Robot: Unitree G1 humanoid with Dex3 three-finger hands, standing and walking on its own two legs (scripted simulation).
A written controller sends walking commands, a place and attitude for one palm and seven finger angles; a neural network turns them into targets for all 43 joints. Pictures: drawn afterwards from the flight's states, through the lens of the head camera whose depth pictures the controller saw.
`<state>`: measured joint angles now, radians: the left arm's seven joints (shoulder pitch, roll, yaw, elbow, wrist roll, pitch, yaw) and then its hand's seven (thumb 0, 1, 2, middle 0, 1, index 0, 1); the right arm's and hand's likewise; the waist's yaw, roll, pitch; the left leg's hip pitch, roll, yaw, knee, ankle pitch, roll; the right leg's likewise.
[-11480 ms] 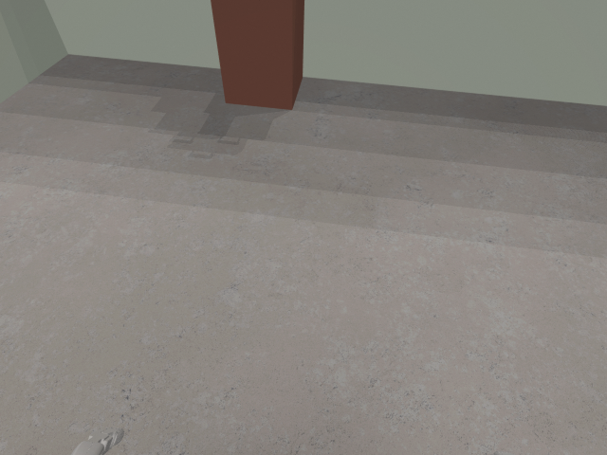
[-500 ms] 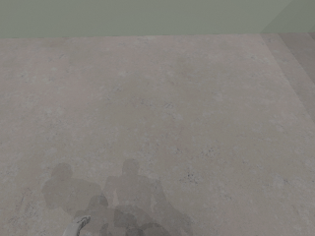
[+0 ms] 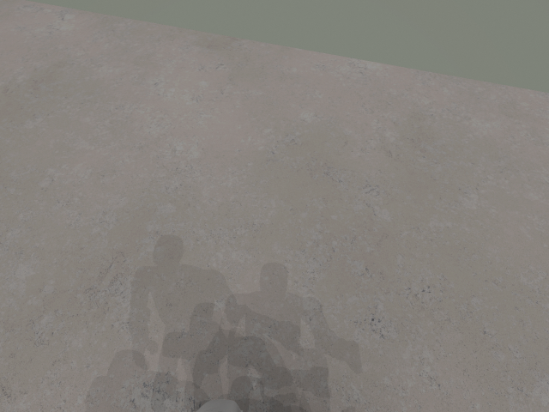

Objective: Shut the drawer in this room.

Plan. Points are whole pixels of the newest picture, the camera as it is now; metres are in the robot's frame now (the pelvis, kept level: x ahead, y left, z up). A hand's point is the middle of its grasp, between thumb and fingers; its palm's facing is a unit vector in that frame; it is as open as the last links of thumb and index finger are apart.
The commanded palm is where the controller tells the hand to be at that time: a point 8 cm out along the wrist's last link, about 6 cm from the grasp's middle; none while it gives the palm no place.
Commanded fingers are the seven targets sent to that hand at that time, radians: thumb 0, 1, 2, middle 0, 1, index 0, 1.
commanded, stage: turn or walk to find it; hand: left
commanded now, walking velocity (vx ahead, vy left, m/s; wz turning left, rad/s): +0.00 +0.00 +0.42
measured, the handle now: out of the picture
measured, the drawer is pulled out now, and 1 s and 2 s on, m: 0.24 0.24 0.24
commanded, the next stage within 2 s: none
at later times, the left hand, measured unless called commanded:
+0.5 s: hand out of the picture +0.05 +0.28 -0.16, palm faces +0.20 -0.95 -0.23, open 7.4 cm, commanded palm none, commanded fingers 0.00 0.90 0.90 -0.20 -0.30 -0.20 -0.30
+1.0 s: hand out of the picture -0.03 +0.19 -0.14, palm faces +0.39 -0.88 -0.28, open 7.4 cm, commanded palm none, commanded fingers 0.00 0.90 0.90 -0.20 -0.30 -0.20 -0.30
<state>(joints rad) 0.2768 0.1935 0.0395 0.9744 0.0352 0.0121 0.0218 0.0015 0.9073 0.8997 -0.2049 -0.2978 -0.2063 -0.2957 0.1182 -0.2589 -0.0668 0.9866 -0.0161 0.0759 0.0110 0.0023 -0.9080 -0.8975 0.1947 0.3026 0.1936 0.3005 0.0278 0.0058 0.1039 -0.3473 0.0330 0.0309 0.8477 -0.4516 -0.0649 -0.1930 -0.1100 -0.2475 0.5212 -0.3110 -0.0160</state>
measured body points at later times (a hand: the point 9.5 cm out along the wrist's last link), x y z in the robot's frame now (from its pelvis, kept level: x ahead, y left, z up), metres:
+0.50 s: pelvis -0.02 +0.06 +0.01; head +0.01 +0.09 +0.46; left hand +0.03 +0.33 -0.14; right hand +0.08 -0.18 -0.13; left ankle -0.02 +0.12 -0.74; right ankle -0.01 -0.12 -0.66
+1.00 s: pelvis -0.04 -0.02 +0.01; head +0.00 -0.04 +0.45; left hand -0.05 +0.24 -0.12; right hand +0.08 -0.25 -0.16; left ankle -0.12 +0.13 -0.64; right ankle -0.01 -0.10 -0.74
